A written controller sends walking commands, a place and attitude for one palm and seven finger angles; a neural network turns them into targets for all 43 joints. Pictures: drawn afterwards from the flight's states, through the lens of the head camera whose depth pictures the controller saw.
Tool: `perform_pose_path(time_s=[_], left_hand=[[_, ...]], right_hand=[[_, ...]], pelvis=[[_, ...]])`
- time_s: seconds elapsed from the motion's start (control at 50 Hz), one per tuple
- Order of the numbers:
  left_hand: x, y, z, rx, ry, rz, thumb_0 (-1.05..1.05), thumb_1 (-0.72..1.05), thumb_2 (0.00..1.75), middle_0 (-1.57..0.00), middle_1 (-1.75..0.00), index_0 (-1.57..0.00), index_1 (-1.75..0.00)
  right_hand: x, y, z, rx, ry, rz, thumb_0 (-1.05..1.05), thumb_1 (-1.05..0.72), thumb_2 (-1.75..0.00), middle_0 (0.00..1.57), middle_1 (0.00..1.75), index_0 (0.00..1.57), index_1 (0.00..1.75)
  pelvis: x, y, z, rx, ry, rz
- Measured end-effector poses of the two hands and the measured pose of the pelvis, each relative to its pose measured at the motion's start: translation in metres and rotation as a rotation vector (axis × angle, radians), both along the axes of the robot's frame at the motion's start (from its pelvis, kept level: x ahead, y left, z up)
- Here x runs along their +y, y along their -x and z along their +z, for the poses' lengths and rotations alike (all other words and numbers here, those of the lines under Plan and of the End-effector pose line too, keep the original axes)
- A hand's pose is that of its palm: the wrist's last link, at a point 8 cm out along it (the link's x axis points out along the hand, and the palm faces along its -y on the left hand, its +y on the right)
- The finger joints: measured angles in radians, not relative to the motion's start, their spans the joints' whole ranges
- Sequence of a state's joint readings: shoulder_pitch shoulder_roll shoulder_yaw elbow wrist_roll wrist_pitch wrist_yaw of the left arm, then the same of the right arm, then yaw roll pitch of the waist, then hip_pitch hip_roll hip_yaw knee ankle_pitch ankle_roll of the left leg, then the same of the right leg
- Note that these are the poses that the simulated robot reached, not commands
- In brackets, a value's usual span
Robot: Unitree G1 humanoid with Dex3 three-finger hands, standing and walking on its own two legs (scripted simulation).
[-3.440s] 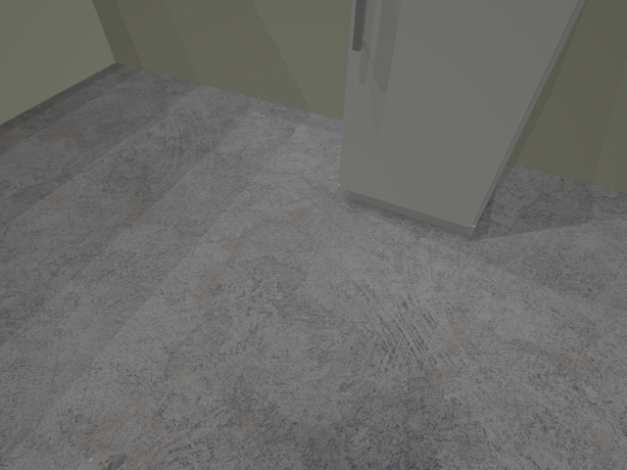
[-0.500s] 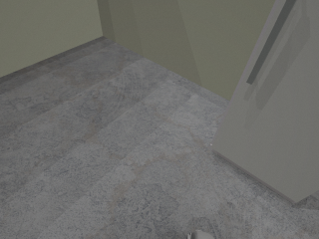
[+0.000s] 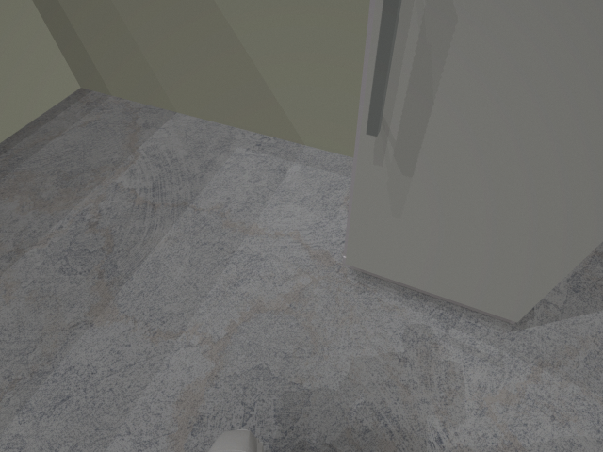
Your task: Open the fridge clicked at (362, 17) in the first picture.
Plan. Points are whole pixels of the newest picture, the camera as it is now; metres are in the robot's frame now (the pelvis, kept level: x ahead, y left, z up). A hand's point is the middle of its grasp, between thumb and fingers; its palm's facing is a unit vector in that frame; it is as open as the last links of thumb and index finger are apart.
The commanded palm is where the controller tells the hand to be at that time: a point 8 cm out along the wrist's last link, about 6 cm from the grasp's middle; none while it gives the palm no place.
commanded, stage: turn to face it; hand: left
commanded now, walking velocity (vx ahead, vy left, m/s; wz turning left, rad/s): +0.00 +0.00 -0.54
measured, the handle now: (389, 39) +0.77 -0.11 +0.16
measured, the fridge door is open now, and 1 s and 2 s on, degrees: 0 0 0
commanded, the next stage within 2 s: take the last steps up to it in 0.44 s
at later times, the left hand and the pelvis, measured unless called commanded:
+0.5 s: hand out of the picture +0.13 +0.24 -0.16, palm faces -0.22 -0.95 -0.23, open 7.4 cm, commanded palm none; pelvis +0.01 +0.05 +0.01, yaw -14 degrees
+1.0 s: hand out of the picture +0.09 +0.17 -0.17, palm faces -0.25 -0.95 -0.19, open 7.3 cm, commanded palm none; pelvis +0.07 -0.01 +0.00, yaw -18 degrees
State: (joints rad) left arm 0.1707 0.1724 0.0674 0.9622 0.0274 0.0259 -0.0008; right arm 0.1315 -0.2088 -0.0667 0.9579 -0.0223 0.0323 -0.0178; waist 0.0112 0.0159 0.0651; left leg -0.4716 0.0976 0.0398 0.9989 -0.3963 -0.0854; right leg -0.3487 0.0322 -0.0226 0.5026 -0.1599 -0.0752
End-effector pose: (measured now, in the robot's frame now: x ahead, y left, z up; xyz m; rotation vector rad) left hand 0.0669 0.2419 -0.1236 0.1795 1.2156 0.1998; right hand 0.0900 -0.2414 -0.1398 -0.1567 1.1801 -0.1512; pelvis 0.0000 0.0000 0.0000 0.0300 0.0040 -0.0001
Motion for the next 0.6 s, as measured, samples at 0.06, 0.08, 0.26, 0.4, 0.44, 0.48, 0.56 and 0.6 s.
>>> perform_pose_path(time_s=[0.06, 0.08, 0.26, 0.4, 0.44, 0.48, 0.56, 0.6], left_hand=[[0.007, -0.013, 0.000, -0.017, 0.007, -0.029, 0.01, 0.90, 0.90, -0.20, -0.30, -0.20, -0.30], [0.011, -0.016, -0.001, -0.022, 0.009, -0.037, 0.01, 0.90, 0.90, -0.20, -0.30, -0.20, -0.30], [0.053, -0.042, -0.015, -0.009, 0.024, -0.121, 0.01, 0.90, 0.90, -0.20, -0.30, -0.20, -0.30], [0.061, -0.053, -0.008, 0.044, 0.015, -0.194, 0.01, 0.91, 0.90, -0.20, -0.30, -0.20, -0.30], [0.056, -0.056, -0.008, 0.063, 0.012, -0.216, 0.01, 0.91, 0.90, -0.20, -0.29, -0.20, -0.30], [0.047, -0.060, -0.008, 0.078, 0.010, -0.245, 0.01, 0.91, 0.90, -0.20, -0.29, -0.20, -0.30], [0.019, -0.075, -0.007, 0.075, 0.004, -0.313, 0.01, 0.91, 0.90, -0.20, -0.29, -0.20, -0.30], [0.002, -0.083, -0.007, 0.050, -0.002, -0.347, 0.01, 0.91, 0.90, -0.20, -0.29, -0.20, -0.30]], right_hand=[[0.000, -0.015, 0.010, -0.059, 0.022, -0.013, 0.00, -0.91, -0.89, 0.19, 0.30, 0.20, 0.29], [0.001, -0.018, 0.013, -0.074, 0.030, -0.018, 0.00, -0.91, -0.89, 0.19, 0.30, 0.20, 0.29], [0.024, 0.010, 0.031, -0.095, 0.104, -0.091, 0.00, -0.91, -0.89, 0.20, 0.30, 0.20, 0.29], [0.040, 0.069, 0.029, 0.034, 0.085, -0.189, 0.00, -0.91, -0.89, 0.20, 0.30, 0.20, 0.29], [0.044, 0.086, 0.025, 0.069, 0.068, -0.222, 0.00, -0.91, -0.89, 0.20, 0.30, 0.20, 0.30], [0.046, 0.104, 0.020, 0.105, 0.047, -0.258, 0.00, -0.91, -0.89, 0.20, 0.30, 0.20, 0.30], [0.045, 0.142, 0.005, 0.176, -0.001, -0.332, 0.00, -0.91, -0.89, 0.20, 0.30, 0.20, 0.30], [0.042, 0.161, -0.005, 0.209, -0.027, -0.364, 0.00, -0.91, -0.89, 0.20, 0.30, 0.20, 0.30]], pelvis=[[0.007, -0.003, 0.001, 0.005, 0.003, -0.034], [0.010, -0.003, 0.001, 0.005, 0.005, -0.045], [0.044, -0.005, -0.002, 0.002, 0.033, -0.140], [0.051, -0.010, 0.007, 0.006, 0.048, -0.207], [0.050, -0.010, 0.007, 0.008, 0.049, -0.223], [0.047, -0.010, 0.007, 0.009, 0.048, -0.241], [0.036, -0.006, 0.003, 0.012, 0.035, -0.276], [0.027, -0.005, -0.002, 0.013, 0.023, -0.291]])
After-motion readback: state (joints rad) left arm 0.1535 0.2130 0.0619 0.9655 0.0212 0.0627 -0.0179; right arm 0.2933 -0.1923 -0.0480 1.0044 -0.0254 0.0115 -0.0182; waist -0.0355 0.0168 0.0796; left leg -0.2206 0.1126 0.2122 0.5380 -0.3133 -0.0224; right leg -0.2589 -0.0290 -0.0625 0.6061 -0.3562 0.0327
